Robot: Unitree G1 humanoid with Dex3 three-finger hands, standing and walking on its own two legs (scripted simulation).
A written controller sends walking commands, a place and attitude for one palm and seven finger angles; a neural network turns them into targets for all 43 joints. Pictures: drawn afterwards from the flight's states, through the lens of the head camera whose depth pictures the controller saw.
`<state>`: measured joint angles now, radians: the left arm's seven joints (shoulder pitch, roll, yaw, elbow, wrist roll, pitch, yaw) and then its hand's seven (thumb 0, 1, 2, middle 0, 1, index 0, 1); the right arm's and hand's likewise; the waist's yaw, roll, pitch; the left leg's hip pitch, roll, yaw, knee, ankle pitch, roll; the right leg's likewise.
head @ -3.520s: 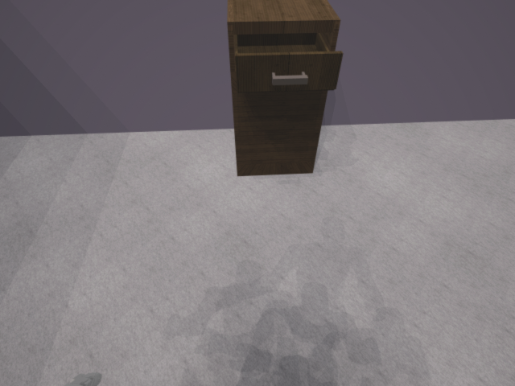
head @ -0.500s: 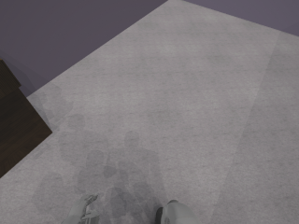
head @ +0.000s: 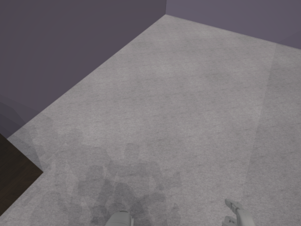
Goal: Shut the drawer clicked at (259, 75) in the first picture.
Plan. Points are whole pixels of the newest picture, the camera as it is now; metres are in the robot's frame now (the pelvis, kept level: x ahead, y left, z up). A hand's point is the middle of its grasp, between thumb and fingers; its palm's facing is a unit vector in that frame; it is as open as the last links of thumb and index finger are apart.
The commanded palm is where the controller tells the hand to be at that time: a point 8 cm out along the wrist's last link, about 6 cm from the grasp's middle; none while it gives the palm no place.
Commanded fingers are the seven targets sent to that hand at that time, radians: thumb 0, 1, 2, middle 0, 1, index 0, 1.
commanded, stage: walk to a spot facing it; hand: left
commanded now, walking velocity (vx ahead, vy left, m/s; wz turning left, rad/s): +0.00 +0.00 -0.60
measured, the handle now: out of the picture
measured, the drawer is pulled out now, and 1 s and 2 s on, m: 0.18 0.18 0.18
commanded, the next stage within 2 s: turn to face it in 0.44 s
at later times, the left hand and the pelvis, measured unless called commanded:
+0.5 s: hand (105, 182) +0.26 +0.19 -0.16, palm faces -0.30 -0.93 -0.23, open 7.4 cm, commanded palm none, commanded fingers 0.00 0.90 0.90 -0.20 -0.30 -0.20 -0.30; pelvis +0.09 +0.03 +0.00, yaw -20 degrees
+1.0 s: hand (112, 190) +0.25 +0.17 -0.19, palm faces -0.19 -0.97 -0.15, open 7.3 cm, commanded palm none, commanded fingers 0.00 0.90 0.90 -0.20 -0.30 -0.20 -0.30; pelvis +0.11 +0.03 -0.02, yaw -13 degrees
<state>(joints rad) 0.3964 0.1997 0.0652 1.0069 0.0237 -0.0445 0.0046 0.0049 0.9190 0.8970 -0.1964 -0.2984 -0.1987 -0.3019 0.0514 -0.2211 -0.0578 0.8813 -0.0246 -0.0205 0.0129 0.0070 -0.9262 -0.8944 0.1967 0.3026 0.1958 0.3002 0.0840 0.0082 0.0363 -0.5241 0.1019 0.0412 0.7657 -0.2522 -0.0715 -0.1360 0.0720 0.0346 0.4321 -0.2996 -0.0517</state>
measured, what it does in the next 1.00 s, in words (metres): walks ahead: left foot, then right foot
